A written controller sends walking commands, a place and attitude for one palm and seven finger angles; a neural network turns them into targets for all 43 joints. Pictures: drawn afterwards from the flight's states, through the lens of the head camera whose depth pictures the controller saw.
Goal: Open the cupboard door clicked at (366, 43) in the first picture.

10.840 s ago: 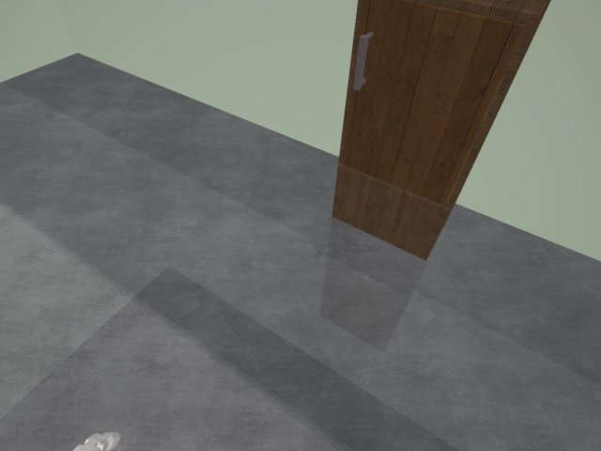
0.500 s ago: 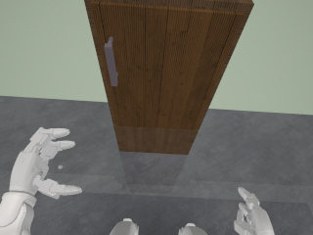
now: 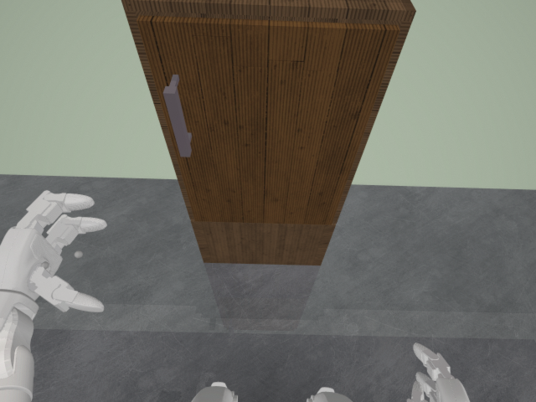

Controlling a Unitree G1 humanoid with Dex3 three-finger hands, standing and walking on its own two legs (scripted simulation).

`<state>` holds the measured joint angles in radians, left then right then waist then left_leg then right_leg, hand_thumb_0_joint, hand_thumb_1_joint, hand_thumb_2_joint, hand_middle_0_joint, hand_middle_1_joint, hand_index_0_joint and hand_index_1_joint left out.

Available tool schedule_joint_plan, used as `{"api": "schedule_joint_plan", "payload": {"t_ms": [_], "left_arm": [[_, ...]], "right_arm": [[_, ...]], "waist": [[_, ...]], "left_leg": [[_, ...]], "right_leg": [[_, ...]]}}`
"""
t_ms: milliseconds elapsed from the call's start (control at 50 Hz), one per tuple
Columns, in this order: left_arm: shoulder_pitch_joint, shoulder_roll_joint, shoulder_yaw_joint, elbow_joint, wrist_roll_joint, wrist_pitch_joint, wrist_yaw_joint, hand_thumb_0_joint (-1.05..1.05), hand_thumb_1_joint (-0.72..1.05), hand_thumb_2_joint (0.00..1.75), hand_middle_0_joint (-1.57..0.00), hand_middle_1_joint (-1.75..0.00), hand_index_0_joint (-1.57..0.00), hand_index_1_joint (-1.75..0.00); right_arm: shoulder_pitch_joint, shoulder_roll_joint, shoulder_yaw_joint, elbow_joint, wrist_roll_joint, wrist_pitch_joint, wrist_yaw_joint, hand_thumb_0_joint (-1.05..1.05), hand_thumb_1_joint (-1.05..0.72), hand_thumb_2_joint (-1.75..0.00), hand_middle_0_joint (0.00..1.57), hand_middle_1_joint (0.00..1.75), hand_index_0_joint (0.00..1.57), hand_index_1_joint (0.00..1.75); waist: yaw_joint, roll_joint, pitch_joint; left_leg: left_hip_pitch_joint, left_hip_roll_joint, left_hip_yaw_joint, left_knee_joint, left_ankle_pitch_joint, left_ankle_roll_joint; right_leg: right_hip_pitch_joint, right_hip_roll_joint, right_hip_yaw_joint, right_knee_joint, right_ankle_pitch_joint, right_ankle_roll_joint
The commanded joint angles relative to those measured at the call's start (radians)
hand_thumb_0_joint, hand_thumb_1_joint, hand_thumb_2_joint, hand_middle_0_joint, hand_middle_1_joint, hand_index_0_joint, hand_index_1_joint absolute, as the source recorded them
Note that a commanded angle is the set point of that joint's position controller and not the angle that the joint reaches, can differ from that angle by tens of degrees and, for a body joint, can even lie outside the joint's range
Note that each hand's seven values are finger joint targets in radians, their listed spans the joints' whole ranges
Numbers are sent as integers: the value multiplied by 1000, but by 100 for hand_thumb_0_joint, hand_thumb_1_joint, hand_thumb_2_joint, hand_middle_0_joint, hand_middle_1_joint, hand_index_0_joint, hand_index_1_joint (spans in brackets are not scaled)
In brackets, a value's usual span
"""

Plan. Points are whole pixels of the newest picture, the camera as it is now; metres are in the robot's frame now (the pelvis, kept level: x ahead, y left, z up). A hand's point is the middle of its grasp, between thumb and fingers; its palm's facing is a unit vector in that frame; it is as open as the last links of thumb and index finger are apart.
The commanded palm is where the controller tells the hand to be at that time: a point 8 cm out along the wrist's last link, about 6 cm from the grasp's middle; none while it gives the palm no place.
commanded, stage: raise the hand with hooked fingers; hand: left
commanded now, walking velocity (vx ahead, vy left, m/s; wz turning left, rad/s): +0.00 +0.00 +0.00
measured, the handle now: (180, 118) +0.60 +0.20 +0.05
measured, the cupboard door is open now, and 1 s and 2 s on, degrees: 0 0 0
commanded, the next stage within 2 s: move the hooked fingers beside the handle in 0.40 s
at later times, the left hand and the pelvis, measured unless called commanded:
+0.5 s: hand (86, 258) +0.29 +0.26 +0.07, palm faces +0.05 -1.00 -0.04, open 14.0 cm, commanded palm +0.26 +0.31 +0.07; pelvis +0.00 -0.01 +0.00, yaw +0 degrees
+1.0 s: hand (111, 215) +0.36 +0.26 +0.06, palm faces +0.03 -1.00 -0.02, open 14.0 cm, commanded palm +0.34 +0.31 +0.06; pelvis -0.01 +0.00 +0.00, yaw -1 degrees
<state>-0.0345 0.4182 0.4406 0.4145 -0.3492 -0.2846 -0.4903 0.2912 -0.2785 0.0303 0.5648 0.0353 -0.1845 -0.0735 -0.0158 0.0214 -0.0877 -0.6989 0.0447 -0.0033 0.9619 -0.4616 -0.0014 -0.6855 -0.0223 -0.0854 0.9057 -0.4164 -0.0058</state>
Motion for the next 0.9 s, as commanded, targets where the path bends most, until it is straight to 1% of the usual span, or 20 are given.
{"api": "schedule_joint_plan", "payload": {"t_ms": [0,60,120,180,240,340,360,420,460,480,540,560,600,620,660,680,700,760,800,880], "left_arm": [[-128,229,84,-168,-30,-63,-6,0,-50,30,-30,-120,-30,-120],[-151,248,104,-183,-32,-80,5,0,-50,30,-30,-120,-30,-120],[-158,236,95,-168,-24,-93,18,0,-50,30,-30,-120,-30,-120],[-177,256,102,-197,-16,-111,18,0,-50,30,-30,-120,-30,-120],[-173,245,94,-188,-24,-115,16,0,-50,30,-30,-120,-30,-120],[-186,236,83,-167,-25,-106,4,0,-50,30,-30,-120,-30,-120],[-188,240,88,-169,-24,-106,2,0,-50,30,-30,-120,-30,-120],[-171,217,77,-141,-28,-97,-2,0,-50,30,-30,-120,-30,-120],[-197,227,83,-137,-31,-97,-7,0,-50,30,-30,-120,-30,-120],[-199,225,79,-132,-27,-97,-8,0,-50,30,-30,-120,-30,-120],[-388,237,53,-103,-11,-101,-1,0,-50,30,-30,-120,-30,-120],[-409,249,58,-86,-4,-105,-1,0,-50,30,-30,-120,-30,-120],[-427,224,25,-95,8,-117,-2,0,-50,30,-30,-120,-30,-120],[-428,219,20,-93,11,-116,0,0,-50,30,-30,-120,-30,-120],[-435,265,57,-54,14,-109,1,0,-50,30,-30,-120,-30,-120],[-415,288,82,-16,20,-103,6,0,-50,30,-30,-120,-30,-120],[-432,269,64,-7,22,-97,8,0,-50,30,-30,-120,-30,-120],[-449,269,67,19,27,-89,19,0,-50,30,-30,-120,-30,-120],[-459,281,73,14,34,-93,30,0,-50,30,-30,-120,-30,-120],[-539,273,54,62,48,-102,46,0,-50,30,-30,-120,-30,-120]], "right_arm": [[-16,-144,-61,-151,4,-49,-4,0,-90,-90,20,30,20,30],[-17,-144,-61,-153,3,-45,-2,0,-90,-90,20,30,20,30],[-19,-140,-61,-150,4,-42,-4,0,-90,-90,20,30,20,30],[-18,-137,-61,-148,3,-41,-6,0,-90,-90,20,30,20,30],[-16,-138,-59,-145,2,-40,-9,0,-90,-90,20,30,20,30],[-25,-137,-56,-142,4,-40,-12,0,-90,-90,20,30,20,30],[-25,-135,-55,-142,4,-40,-11,0,-90,-90,20,30,20,30],[-27,-134,-56,-143,7,-40,-11,0,-90,-90,20,30,20,30],[-31,-136,-53,-143,5,-39,-12,0,-90,-90,20,30,20,30],[-29,-137,-53,-143,6,-38,-13,0,-90,-90,20,30,20,30],[-24,-143,-48,-121,4,-36,-24,0,-90,-90,20,30,20,30],[-22,-143,-49,-117,5,-35,-26,0,-90,-90,20,30,20,30],[-17,-138,-50,-115,5,-40,-28,0,-90,-90,20,30,20,30],[-9,-138,-53,-114,3,-41,-27,0,-90,-90,20,30,20,30],[-2,-142,-51,-106,1,-33,-24,0,-90,-90,20,30,20,30],[3,-145,-51,-105,1,-26,-23,0,-90,-90,20,30,20,30],[0,-143,-50,-108,2,-21,-21,0,-90,-90,20,30,20,30],[10,-143,-53,-114,1,-9,-14,0,-90,-90,20,30,20,30],[17,-144,-56,-115,1,0,-10,0,-90,-90,20,30,20,30],[36,-149,-58,-106,1,18,-6,0,-90,-90,20,30,20,30]], "waist": [[17,43,-252],[17,40,-258],[12,51,-229],[15,84,-269],[9,50,-255],[10,74,-238],[9,63,-258],[4,32,-229],[6,43,-231],[2,25,-230],[-32,34,-190],[-26,57,-207],[-23,86,-261],[-22,74,-288],[-11,79,-305],[-4,54,-298],[-8,63,-286],[-5,55,-296],[-2,79,-315],[-28,46,-291]], "left_leg": [[122,-49,-5,-158,291,17],[111,-51,0,-156,281,19],[101,-51,6,-160,249,20],[121,-51,6,-158,271,21],[118,-49,3,-155,274,22],[121,-49,0,-160,267,20],[129,-49,1,-161,269,21],[107,-50,4,-160,251,21],[99,-52,5,-155,239,20],[100,-50,3,-157,230,21],[85,-47,-5,-145,179,22],[94,-46,-7,-149,175,20],[132,-47,-11,-151,206,20],[145,-45,-12,-150,229,20],[131,-46,-10,-139,258,18],[115,-44,-12,-144,261,17],[110,-46,-7,-144,264,17],[108,-43,-8,-146,284,15],[114,-42,-4,-147,293,14],[93,-38,-6,-146,259,16]], "right_leg": [[182,40,38,-117,238,-15],[198,40,50,-120,231,-14],[181,36,58,-132,199,-10],[202,37,62,-122,222,-13],[202,41,60,-123,231,-12],[189,41,56,-123,226,-17],[197,39,58,-124,232,-12],[191,36,61,-133,222,-7],[191,36,67,-132,206,-10],[183,37,63,-133,194,-8],[122,39,68,-132,130,-11],[122,37,70,-131,124,-12],[127,35,61,-118,157,-15],[134,36,56,-111,182,-14],[158,37,63,-101,218,-16],[163,37,57,-98,220,-16],[155,36,57,-98,228,-15],[158,38,52,-92,249,-15],[161,37,54,-90,256,-15],[127,41,51,-93,225,-12]]}}
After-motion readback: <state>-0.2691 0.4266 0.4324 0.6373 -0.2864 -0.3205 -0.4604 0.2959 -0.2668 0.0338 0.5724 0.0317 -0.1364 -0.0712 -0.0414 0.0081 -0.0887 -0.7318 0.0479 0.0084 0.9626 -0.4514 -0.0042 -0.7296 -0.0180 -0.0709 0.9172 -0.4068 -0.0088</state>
